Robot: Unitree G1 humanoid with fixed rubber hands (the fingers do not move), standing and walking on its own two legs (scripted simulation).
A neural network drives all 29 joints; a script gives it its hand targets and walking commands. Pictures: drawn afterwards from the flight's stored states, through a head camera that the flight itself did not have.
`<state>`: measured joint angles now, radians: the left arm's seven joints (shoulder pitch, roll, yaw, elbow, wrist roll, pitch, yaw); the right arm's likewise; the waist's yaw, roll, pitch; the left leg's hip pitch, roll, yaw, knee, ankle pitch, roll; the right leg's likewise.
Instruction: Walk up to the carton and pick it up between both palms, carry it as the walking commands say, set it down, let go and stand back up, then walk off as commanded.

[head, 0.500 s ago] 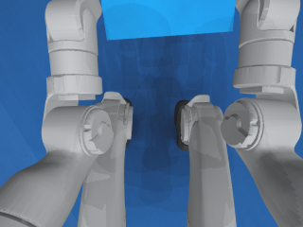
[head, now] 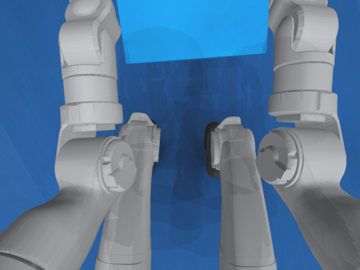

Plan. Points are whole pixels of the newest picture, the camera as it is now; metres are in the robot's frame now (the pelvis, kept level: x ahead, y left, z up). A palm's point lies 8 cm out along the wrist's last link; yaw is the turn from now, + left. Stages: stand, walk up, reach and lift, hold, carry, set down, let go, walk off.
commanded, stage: reach and lift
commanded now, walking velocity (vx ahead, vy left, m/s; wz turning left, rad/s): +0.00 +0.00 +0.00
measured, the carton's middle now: out of the picture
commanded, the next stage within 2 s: none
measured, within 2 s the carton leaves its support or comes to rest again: neither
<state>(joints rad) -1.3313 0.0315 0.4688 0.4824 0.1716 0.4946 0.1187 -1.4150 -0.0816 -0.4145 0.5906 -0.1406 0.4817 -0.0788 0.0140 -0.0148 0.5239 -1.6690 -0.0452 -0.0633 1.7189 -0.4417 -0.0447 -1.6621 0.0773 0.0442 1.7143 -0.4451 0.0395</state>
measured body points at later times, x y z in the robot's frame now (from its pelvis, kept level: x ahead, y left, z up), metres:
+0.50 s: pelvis +0.01 +0.01 +0.06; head +0.32 +0.02 +0.37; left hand +0.53 +0.15 -0.02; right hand +0.55 -0.12 -0.01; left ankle +0.16 +0.13 -0.48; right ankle +0.15 -0.12 -0.48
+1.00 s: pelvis +0.01 +0.00 +0.11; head +0.28 +0.01 +0.46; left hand +0.50 +0.14 +0.05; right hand +0.52 -0.13 +0.06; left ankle +0.15 +0.13 -0.48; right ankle +0.15 -0.12 -0.48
